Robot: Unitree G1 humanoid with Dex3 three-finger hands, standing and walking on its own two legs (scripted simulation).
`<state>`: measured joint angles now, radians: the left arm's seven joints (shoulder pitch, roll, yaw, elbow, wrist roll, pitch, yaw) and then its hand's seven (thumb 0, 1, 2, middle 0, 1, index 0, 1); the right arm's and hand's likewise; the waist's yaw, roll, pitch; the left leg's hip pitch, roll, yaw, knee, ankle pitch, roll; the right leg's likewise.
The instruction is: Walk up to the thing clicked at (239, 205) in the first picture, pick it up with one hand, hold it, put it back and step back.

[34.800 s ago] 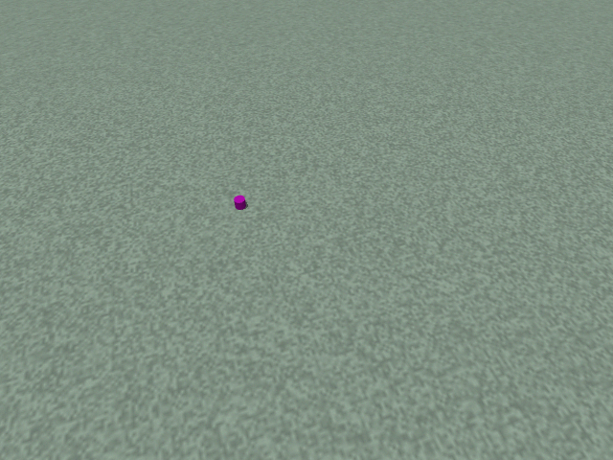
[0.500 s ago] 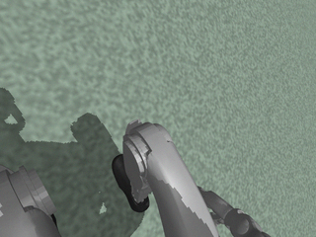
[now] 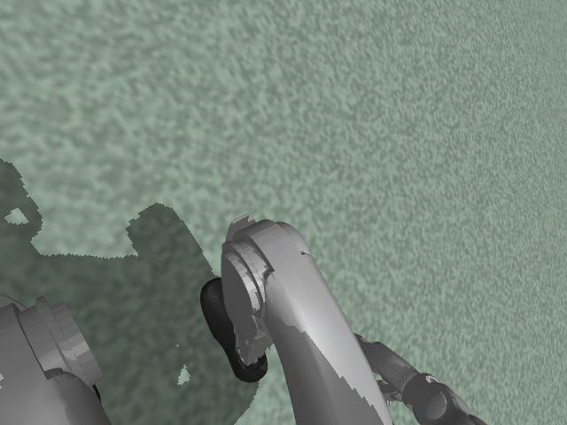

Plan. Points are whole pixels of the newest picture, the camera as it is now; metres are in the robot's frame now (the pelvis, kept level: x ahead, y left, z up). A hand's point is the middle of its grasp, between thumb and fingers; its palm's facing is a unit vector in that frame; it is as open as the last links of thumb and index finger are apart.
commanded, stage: close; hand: left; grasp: from above
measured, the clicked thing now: out of the picture +0.45 +0.39 -0.28
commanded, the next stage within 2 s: settle in 0.32 s
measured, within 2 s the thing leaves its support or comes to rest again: leaves its support in 0.62 s
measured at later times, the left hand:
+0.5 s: hand out of the picture +0.43 +0.38 -0.25, palm faces -0.42 -0.19 -0.89, open 6.7 cm
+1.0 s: hand out of the picture +0.43 +0.40 -0.18, palm faces -0.40 -0.15 -0.90, open 6.5 cm
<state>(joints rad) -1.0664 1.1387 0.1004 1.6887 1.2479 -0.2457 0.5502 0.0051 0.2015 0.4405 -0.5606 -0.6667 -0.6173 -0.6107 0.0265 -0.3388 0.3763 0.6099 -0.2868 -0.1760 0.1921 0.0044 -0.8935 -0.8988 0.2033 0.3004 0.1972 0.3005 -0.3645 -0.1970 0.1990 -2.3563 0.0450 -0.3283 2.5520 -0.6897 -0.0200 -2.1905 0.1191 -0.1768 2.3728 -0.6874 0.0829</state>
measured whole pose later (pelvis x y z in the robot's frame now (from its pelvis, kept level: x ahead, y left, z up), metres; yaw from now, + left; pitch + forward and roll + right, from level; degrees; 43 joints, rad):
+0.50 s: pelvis +0.00 +0.00 +0.00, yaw +0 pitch +26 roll -16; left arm -1.05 1.13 0.11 1.67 1.25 -0.26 0.53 -0.03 0.44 0.28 -0.74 -0.52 -0.89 -0.49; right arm 0.04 -0.34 0.37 0.62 -0.28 -0.18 0.20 0.00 -0.90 -0.90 0.20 0.30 0.20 0.30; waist -0.36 -0.19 0.20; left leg -2.36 0.04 -0.33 2.56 -0.69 -0.02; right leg -2.19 0.12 -0.18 2.38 -0.69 0.08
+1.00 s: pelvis +0.00 +0.00 +0.01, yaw +2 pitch +29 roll -14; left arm -0.97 1.00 0.09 1.42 1.19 -0.18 0.34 -0.04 0.44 0.17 -0.83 -0.43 -1.01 -0.37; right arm 0.09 -0.32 0.26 0.62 -0.21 -0.11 0.20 0.01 -0.91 -0.90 0.20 0.30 0.20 0.30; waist -0.29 -0.09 0.07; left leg -2.37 0.04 -0.28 2.50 -0.67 -0.02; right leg -2.21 0.09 -0.15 2.36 -0.70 0.07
